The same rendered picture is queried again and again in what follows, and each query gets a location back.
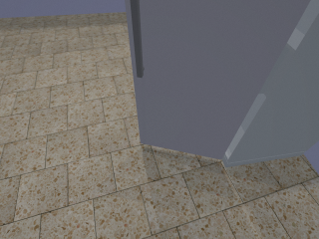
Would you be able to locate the handle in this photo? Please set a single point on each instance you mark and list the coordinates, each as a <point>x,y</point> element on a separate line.
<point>137,34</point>

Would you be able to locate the fridge door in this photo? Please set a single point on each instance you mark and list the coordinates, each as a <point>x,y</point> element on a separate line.
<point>205,63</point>

